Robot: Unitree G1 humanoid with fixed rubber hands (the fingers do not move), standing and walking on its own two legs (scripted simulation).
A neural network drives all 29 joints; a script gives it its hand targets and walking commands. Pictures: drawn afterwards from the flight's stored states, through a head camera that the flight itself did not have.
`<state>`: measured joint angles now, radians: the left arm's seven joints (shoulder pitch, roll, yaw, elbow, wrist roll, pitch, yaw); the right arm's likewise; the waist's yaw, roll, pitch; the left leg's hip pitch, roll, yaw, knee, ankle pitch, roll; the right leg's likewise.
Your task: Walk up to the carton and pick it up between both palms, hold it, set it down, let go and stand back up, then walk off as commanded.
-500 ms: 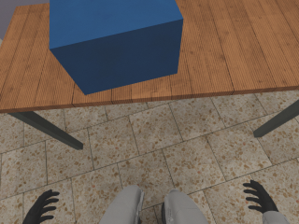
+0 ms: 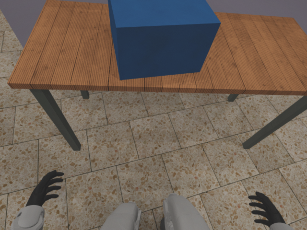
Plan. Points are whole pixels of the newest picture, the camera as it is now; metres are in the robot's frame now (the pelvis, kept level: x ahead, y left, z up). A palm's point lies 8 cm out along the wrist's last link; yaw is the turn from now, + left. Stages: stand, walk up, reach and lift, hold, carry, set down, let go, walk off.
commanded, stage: walk off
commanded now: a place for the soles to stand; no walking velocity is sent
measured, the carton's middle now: (155, 26) +0.75 +0.04 +0.05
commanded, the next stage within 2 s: none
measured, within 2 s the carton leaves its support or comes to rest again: neither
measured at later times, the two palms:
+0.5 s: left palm out of the picture -0.07 +0.30 -0.10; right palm out of the picture +0.04 -0.33 -0.03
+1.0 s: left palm out of the picture -0.15 +0.24 -0.04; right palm out of the picture -0.15 -0.37 -0.11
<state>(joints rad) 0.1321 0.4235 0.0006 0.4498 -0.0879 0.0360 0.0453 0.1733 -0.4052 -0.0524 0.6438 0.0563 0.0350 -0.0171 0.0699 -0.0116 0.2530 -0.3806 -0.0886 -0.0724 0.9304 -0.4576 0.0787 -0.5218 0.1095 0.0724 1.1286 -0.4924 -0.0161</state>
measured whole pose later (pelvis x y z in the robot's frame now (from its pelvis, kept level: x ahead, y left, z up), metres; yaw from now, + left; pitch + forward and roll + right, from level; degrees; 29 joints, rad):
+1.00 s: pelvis -0.28 -0.07 +0.00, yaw +1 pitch -6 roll +3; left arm 0.14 0.38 0.00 0.58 -0.09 0.04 0.01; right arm 0.24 -0.41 -0.09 0.68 0.06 0.04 -0.03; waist 0.07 0.05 0.19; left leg -0.33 -0.16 -0.14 1.14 -0.51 -0.01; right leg -0.47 0.07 0.04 0.88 -0.31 -0.07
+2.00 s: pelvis -0.47 -0.09 +0.01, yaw +1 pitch -5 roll +1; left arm 0.19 0.43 0.00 0.59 -0.09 -0.02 0.02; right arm 0.35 -0.41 -0.07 0.74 0.06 0.01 0.01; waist 0.06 -0.03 0.15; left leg -0.27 -0.08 -0.14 0.82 -0.47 0.00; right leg -0.38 0.04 0.03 0.84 -0.42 -0.04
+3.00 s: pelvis -0.47 -0.08 +0.02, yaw +2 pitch -3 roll +0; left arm 0.17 0.40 0.00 0.66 -0.09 -0.04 0.02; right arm 0.20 -0.41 -0.03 0.74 0.06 -0.02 0.01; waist 0.06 -0.01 0.09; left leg -0.29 -0.07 -0.14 0.75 -0.41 0.00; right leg -0.38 0.02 0.03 0.75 -0.33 -0.01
